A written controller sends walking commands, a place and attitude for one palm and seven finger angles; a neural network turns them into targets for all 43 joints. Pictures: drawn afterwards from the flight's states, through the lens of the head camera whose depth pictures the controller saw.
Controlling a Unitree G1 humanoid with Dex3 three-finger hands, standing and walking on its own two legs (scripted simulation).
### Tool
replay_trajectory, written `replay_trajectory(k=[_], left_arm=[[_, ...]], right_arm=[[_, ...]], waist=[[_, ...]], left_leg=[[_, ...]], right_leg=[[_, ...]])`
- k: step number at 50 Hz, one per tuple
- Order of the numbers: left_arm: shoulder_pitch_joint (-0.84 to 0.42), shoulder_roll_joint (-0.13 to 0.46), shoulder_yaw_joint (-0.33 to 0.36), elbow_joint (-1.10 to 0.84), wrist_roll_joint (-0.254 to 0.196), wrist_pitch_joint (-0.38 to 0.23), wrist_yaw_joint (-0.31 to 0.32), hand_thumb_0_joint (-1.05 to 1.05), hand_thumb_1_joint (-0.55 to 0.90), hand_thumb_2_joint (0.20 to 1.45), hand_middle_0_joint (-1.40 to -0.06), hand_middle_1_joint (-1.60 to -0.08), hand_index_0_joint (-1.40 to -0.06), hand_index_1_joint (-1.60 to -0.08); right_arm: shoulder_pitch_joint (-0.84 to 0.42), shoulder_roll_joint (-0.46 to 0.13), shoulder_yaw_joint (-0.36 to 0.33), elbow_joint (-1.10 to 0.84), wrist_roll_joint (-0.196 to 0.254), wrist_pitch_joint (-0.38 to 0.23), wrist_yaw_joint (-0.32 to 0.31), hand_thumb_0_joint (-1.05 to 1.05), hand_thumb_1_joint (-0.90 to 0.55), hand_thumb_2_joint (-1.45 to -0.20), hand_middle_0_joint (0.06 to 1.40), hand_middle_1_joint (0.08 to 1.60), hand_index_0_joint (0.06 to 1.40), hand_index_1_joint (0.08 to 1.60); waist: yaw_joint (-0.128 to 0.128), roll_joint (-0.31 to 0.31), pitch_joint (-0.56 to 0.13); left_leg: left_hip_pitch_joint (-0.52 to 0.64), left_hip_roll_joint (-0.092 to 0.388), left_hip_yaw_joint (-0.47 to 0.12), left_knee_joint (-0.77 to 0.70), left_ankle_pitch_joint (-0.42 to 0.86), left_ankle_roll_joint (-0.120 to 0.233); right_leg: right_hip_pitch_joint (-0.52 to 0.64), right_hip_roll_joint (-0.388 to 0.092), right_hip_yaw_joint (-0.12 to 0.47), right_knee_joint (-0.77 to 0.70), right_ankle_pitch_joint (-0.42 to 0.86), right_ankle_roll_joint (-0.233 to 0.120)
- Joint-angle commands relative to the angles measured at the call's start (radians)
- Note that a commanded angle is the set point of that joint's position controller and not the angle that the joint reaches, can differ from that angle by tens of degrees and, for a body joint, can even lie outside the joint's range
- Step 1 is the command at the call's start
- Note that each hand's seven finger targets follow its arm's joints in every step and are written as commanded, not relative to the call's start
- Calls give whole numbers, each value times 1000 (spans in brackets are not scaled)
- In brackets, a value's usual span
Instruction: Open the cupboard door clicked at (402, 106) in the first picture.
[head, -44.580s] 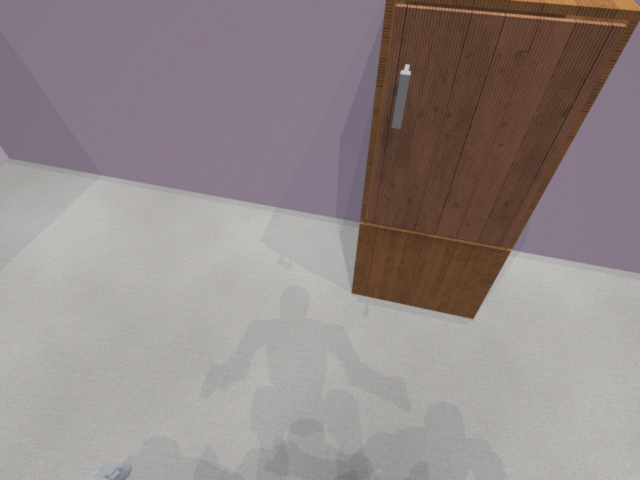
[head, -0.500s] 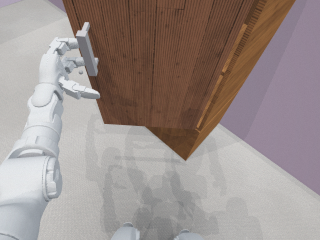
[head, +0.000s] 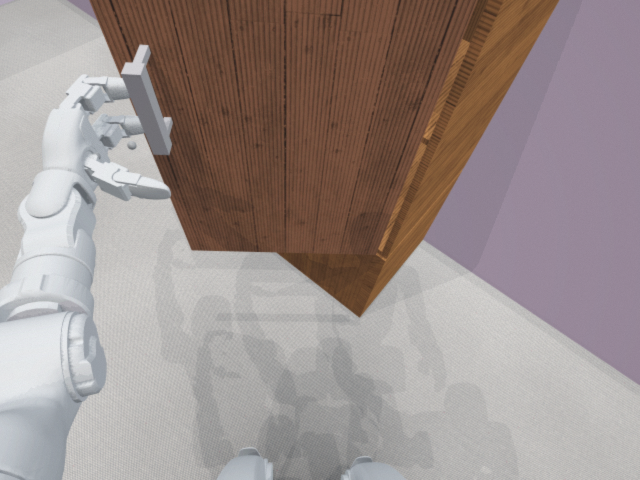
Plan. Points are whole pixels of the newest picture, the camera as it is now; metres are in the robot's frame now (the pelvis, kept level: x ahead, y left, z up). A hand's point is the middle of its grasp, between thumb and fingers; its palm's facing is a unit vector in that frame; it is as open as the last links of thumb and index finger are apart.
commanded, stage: move the hooked fingers beside the handle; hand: left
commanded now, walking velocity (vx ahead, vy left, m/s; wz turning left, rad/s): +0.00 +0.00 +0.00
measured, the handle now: (153, 102) +0.56 +0.20 +0.12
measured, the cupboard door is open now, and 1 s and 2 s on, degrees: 40 40 40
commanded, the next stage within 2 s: slide the fingers in behind the handle in 1.82 s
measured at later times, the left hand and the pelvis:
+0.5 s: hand (114, 147) +0.49 +0.23 +0.11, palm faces +0.00 -1.00 +0.01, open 14.0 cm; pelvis +0.00 +0.00 +0.00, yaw -2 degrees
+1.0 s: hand (85, 148) +0.49 +0.26 +0.11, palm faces -0.01 -1.00 +0.03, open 14.0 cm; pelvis +0.00 +0.01 +0.00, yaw -2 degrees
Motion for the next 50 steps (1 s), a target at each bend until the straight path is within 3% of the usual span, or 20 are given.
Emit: replay_trajectory(k=[1, 2, 5, 7, 9, 11, 12, 15, 17, 21, 22, 28, 34, 35, 37, 41, 46, 47, 49, 50], left_arm=[[-457, 198, 21, -220, -4, -59, -33, 0, -500, 300, -300, -1200, -300, -1200], [-460, 236, 41, -224, 1, -61, -36, 0, -500, 300, -300, -1200, -300, -1200], [-433, 202, 16, -204, -1, -52, -44, 0, -500, 300, -300, -1200, -300, -1200], [-424, 278, 76, -201, 0, -56, -42, 0, -500, 300, -300, -1200, -300, -1200], [-413, 282, 75, -202, -2, -51, -48, 0, -500, 300, -300, -1200, -300, -1200], [-402, 321, 108, -220, -9, -60, -53, 0, -500, 300, -300, -1200, -300, -1200], [-411, 298, 82, -232, -4, -63, -60, 0, -500, 300, -300, -1200, -300, -1200], [-397, 323, 108, -256, -8, -73, -62, 0, -500, 300, -300, -1200, -300, -1200], [-368, 360, 146, -251, -14, -78, -63, 0, -500, 300, -300, -1200, -300, -1200], [-347, 397, 164, -207, -13, -56, -75, 0, -500, 300, -300, -1200, -300, -1200], [-359, 392, 145, -213, -3, -55, -83, 0, -500, 300, -300, -1200, -300, -1200], [-352, 325, 99, -240, -28, -71, -114, 0, -500, 300, -300, -1200, -300, -1200], [-383, 396, 133, -159, -28, -33, -133, 0, -500, 300, -300, -1200, -300, -1200], [-390, 398, 125, -154, -19, -30, -133, 0, -500, 300, -300, -1200, -300, -1200], [-416, 419, 138, -201, -10, -51, -127, 0, -500, 300, -300, -1200, -300, -1200], [-418, 424, 157, -258, -29, -90, -131, 0, -500, 300, -300, -1200, -300, -1200], [-382, 448, 161, -121, -23, -32, -160, 0, -500, 300, -300, -1200, -300, -1200], [-386, 479, 170, -121, -9, -24, -163, 0, -500, 300, -300, -1200, -300, -1200], [-387, 475, 161, -148, 0, -25, -163, 0, -500, 300, -300, -1200, -300, -1200], [-413, 449, 133, -174, 2, -33, -162, 0, -500, 300, -300, -1200, -300, -1200]], right_arm=[[122, -179, -59, -68, 2, -16, -19, 0, -900, -900, 200, 300, 200, 300], [122, -183, -59, -66, 4, -12, -21, 0, -900, -900, 200, 300, 200, 300], [118, -179, -57, -76, 6, -6, -22, 0, -900, -900, 200, 300, 200, 300], [122, -187, -59, -77, 6, -4, -26, 0, -900, -900, 200, 300, 200, 300], [123, -185, -56, -85, 9, 2, -29, 0, -900, -900, 200, 300, 200, 300], [123, -185, -54, -92, 7, 4, -31, 0, -900, -900, 200, 300, 200, 300], [114, -182, -54, -96, 10, 4, -30, 0, -900, -900, 200, 300, 200, 300], [116, -183, -57, -99, 9, 7, -31, 0, -900, -900, 200, 300, 200, 300], [115, -185, -58, -104, 9, 10, -32, 0, -900, -900, 200, 300, 200, 300], [116, -187, -53, -112, 13, 18, -38, 0, -900, -900, 200, 300, 200, 300], [111, -187, -52, -114, 17, 19, -39, 0, -900, -900, 200, 300, 200, 300], [109, -186, -58, -112, 15, 18, -39, 0, -900, -900, 200, 300, 200, 300], [117, -202, -51, -103, 19, 20, -49, 0, -900, -900, 200, 300, 200, 300], [112, -201, -50, -104, 18, 20, -51, 0, -900, -900, 200, 300, 200, 300], [117, -201, -51, -105, 14, 15, -51, 0, -900, -900, 200, 300, 200, 300], [124, -199, -54, -102, 6, 11, -46, 0, -900, -900, 200, 300, 200, 300], [127, -208, -47, -103, 14, 19, -54, 0, -900, -900, 200, 300, 200, 300], [126, -212, -46, -106, 16, 22, -56, 0, -900, -900, 200, 300, 200, 300], [129, -211, -46, -115, 13, 23, -56, 0, -900, -900, 200, 300, 200, 300], [128, -210, -47, -111, 10, 22, -55, 0, -900, -900, 200, 300, 200, 300]], waist=[[-32, 114, -398], [-28, 111, -406], [-35, 102, -368], [-22, 95, -381], [-25, 77, -387], [-10, 89, -394], [-14, 128, -410], [-7, 132, -422], [2, 111, -431], [0, 75, -376], [-7, 107, -386], [-16, 143, -392], [-29, 72, -328], [-29, 99, -318], [-20, 157, -380], [-13, 171, -454], [-26, 98, -353], [-20, 120, -361], [-15, 162, -369], [-28, 177, -375]], left_leg=[[424, 2, -47, -79, 331, 8], [422, 6, -49, -83, 340, 5], [409, 6, -42, -87, 318, 7], [396, 6, -39, -85, 325, 8], [382, 5, -33, -87, 320, 12], [373, 3, -31, -87, 338, 11], [397, 4, -26, -86, 345, 8], [419, 8, -30, -83, 372, 5], [405, 7, -25, -84, 377, 7], [332, 2, -11, -90, 331, 16], [347, 4, -9, -92, 337, 13], [434, 14, -27, -89, 370, 3], [343, 12, -31, -98, 291, 13], [341, 11, -30, -98, 276, 11], [401, 12, -38, -90, 325, 4], [472, 19, -52, -74, 405, -5], [352, 13, -36, -81, 324, 9], [349, 14, -36, -82, 324, 6], [385, 18, -47, -87, 331, -2], [418, 22, -54, -85, 349, -5]], right_leg=[[18, 17, 29, -99, 300, -8], [27, 17, 29, -96, 310, -6], [15, 18, 29, -106, 295, -4], [39, 18, 34, -102, 310, -3], [56, 16, 39, -106, 318, 0], [87, 16, 38, -99, 338, -4], [74, 16, 41, -97, 343, -2], [73, 19, 39, -96, 353, -3], [100, 20, 42, -96, 370, 0], [135, 17, 50, -105, 366, 2], [119, 15, 51, -104, 370, 4], [52, 23, 36, -106, 339, -3], [49, 17, 39, -116, 293, 2], [35, 15, 41, -116, 276, 1], [22, 17, 38, -103, 291, -3], [26, 25, 29, -89, 319, -9], [33, 22, 32, -102, 297, -1], [27, 19, 33, -96, 299, 0], [-9, 21, 25, -94, 273, -4], [-33, 22, 22, -94, 268, -5]])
